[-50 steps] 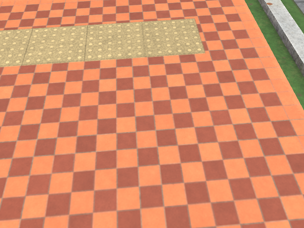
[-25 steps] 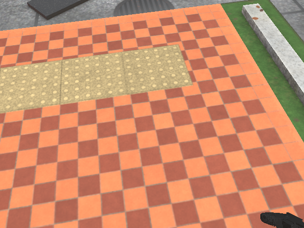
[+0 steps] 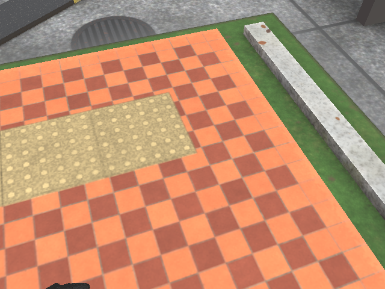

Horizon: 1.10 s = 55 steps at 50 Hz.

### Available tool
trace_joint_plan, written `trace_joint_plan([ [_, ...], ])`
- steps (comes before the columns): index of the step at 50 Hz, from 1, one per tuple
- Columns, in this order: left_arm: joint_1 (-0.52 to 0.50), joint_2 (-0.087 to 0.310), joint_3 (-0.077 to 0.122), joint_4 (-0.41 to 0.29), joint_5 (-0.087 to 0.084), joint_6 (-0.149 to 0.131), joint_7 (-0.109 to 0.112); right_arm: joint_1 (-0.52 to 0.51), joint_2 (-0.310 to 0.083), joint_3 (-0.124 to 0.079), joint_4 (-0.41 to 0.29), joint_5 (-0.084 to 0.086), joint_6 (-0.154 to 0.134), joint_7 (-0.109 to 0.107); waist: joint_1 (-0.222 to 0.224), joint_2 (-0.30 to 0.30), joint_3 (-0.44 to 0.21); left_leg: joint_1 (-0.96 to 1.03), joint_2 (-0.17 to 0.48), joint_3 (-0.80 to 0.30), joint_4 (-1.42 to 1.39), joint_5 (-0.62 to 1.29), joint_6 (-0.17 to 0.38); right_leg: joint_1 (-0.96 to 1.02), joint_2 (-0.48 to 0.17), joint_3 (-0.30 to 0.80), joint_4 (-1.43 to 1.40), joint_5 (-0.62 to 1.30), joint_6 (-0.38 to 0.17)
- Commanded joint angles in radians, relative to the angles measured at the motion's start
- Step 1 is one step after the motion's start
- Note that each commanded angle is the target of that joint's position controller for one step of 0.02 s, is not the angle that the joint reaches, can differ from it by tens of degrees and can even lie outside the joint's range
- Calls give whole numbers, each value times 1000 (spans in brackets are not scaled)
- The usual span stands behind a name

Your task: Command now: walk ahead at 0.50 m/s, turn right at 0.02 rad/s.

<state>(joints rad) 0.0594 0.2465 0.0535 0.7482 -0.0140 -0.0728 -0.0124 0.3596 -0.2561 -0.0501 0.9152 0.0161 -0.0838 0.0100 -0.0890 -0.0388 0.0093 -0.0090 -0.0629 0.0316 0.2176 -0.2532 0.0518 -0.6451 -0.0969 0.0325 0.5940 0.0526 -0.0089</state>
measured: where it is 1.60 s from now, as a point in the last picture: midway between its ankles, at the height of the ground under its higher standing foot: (188, 277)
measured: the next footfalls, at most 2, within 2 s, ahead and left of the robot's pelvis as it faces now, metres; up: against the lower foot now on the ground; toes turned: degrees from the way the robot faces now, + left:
right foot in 0.12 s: +0.25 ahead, -0.14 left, +0.00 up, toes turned -1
left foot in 0.64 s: +0.54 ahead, +0.11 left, +0.00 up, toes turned +3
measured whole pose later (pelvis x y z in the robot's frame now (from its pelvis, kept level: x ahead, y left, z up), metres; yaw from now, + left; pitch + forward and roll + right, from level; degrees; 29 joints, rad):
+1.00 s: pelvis +0.47 +0.02 +0.00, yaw +1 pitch +1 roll +1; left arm 0.15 0.25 0.05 0.89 0.00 0.01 0.04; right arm 0.17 -0.22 -0.03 0.92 -0.02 -0.05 0.01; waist -0.02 -0.04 0.02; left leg -0.25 -0.05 0.07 0.38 -0.15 0.06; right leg -0.42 -0.08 0.05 0.63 -0.21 0.03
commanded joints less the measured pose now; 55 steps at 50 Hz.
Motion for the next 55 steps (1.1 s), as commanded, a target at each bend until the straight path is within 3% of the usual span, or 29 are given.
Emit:
trace_joint_plan([
  [1, -147, 63, 8, -110, -7, -26, -19, 50, -171, -37, -19, 4, 7, -8, -6, 110, 54, 41, 300, -142, -11, 352, 140, -24, 32, -27, -63, -39, -20],
  [4, -60, 108, 25, -97, -3, -34, -28, 18, -198, -46, -18, 7, 20, -16, 67, 141, -2, 84, 310, -131, 114, 606, 109, 138, 77, -58, -113, -133, -66],
  [5, 74, 143, 45, -56, 1, -35, -23, -2, -190, -42, -23, 8, 24, -18, 138, 131, -83, 53, 268, -92, 257, 735, 86, 329, 104, -82, -141, -106, -96],
  [6, 261, 203, 67, -9, 11, -34, -13, -15, -161, -28, -44, -4, 23, -20, 213, 94, -218, -112, 220, -55, 494, 627, 52, 633, 11, 12, -88, -51, -151],
  [7, 380, 305, 92, 13, 26, -27, -7, 89, -57, 6, -67, -12, 2, -14, 197, -132, -374, -534, 62, 1, 898, 181, -24, 1049, -249, 440, -109, -157, -305],
  [8, 406, 237, 71, 23, 11, -20, -8, 82, -81, 4, -51, -4, -21, -5, 208, -202, -440, -689, 23, -130, 1049, -322, -23, 1092, -311, 693, -246, -257, -346],
  [9, 330, 186, 53, 15, 4, -17, -7, -5, -160, -19, -76, 22, -32, 2, 203, -133, -275, -783, 87, -144, 1115, -278, -12, 967, -271, 563, -271, -323, -294],
  [10, 252, 159, 42, 1, 4, -15, -5, -73, -160, -18, -94, 25, -35, 2, 175, -67, -166, -779, 138, -109, 1079, -183, -6, 806, -229, 428, -297, -292, -259],
  [11, 190, 132, 33, -3, 11, -15, -10, -106, -148, -20, -100, 10, -31, -2, 142, -16, -87, -740, 171, -93, 1012, -116, -12, 655, -187, 341, -340, -235, -242],
  [12, 152, 107, 24, -7, 19, -20, -13, -92, -140, -26, -96, 1, -18, -6, 103, -33, -55, -675, 200, -101, 957, -68, -16, 555, -153, 278, -377, -187, -226],
  [16, 155, 135, 33, 23, 17, -41, -12, -83, -92, -21, -98, -9, 17, -15, 61, -36, -20, -633, 217, -89, 841, 51, -50, 433, -121, 155, -461, -71, -245],
  [22, 250, 170, 38, 76, 5, -29, 11, -288, -59, -8, -155, -11, 5, -2, 126, -16, 24, -639, 183, -54, 476, 345, -62, 482, -81, 36, -473, -32, -198],
  [27, 330, 188, 44, 129, -7, -8, 15, -412, -71, -3, -208, 1, -6, 23, 165, -20, 58, -657, 152, -48, 336, 294, -35, 630, -143, 53, -412, -46, -187],
  [30, 308, 203, 50, 140, -6, 9, 23, -366, -105, -13, -208, -4, -15, 34, 119, -45, 31, -559, 117, -29, 281, 190, 6, 696, -159, 57, -307, 155, -152],
  [31, 284, 205, 49, 137, -6, 17, 26, -269, -129, -28, -181, -15, -19, 32, 62, -46, -28, -418, 76, 8, 245, 215, 27, 694, -120, 25, -185, 355, -125],
  [32, 293, 180, 38, 132, 1, 21, 30, -132, -182, -50, -140, -28, -23, 25, 10, -20, -136, -194, 94, -2, 251, 374, 58, 632, -57, -16, 0, 390, -84],
  [33, 335, 121, 15, 104, 32, 12, 32, 6, -268, -67, -122, -50, -22, 18, -4, 136, -305, 160, 317, -240, 337, 711, 148, 370, 37, -63, 334, 42, -23],
  [34, 471, 35, -11, 138, 23, -4, 22, 28, -273, -64, -104, -41, -10, 23, 38, 361, -440, 391, 497, -586, 256, 791, 302, 88, 186, 9, 623, -702, 29],
  [35, 421, 150, 17, 155, 0, -12, 19, 30, -198, -46, -113, -21, -1, 24, -3, 221, -423, 333, 455, -549, 229, 737, 271, 45, 143, 126, 717, -718, 24],
  [36, 329, 166, 23, 127, -19, -12, 20, -56, -168, -34, -123, -16, 2, 20, 17, 178, -275, 204, 422, -401, 217, 761, 235, -18, 98, 86, 711, -660, 21],
  [37, 278, 153, 21, 120, -9, -4, 27, -128, -141, -25, -131, -19, 2, 18, 46, 101, -196, 71, 378, -318, 188, 772, 211, -3, 50, 50, 654, -587, 27],
  [38, 255, 145, 26, 117, 2, 10, 35, -181, -112, -17, -133, -23, 2, 18, 76, 85, -142, -49, 347, -261, 150, 756, 196, 44, 18, 39, 588, -534, 32],
  [40, 294, 100, 21, 130, 7, 40, 42, -226, -80, -7, -122, -44, -2, 19, 130, 126, -136, -205, 308, -186, 97, 770, 189, 203, -3, 37, 491, -461, 41],
  [44, 256, 66, 9, 123, 18, 60, 53, -269, -116, -14, -95, -43, 2, 3, 146, 151, -147, -274, 274, -87, 68, 762, 185, 316, 7, 12, 220, -332, 54],
  [50, 169, 91, 19, 124, 22, 81, 52, -253, -108, -3, -43, -25, 35, -7, 125, 127, -82, -303, 255, -123, 50, 180, 137, 435, 28, -10, -53, -200, 27],
  [52, 156, 119, 24, 123, 39, 77, 54, -204, -69, 11, -19, -26, 38, -7, 116, 74, -50, -326, 191, -118, 90, -4, 57, 511, -14, 38, -178, -50, 0],
  [53, 142, 174, 33, 117, 33, 76, 59, -153, -67, 10, -10, -39, 36, -6, 66, -9, -42, -355, 126, -80, 134, -81, 18, 534, -63, 76, -163, 51, -24],
  [54, 114, 181, 37, 132, 17, 77, 57, -111, -52, 11, -2, -37, 39, -8, 28, -105, -41, -321, 76, -29, 134, -68, -6, 478, -51, 75, -161, -96, -49],
  [55, 103, 126, 30, 137, 14, 75, 50, -155, -67, 11, -1, -38, 47, -15, 62, -83, -21, -258, 72, -9, 155, -31, -22, 403, -21, 66, -188, -214, -38],
])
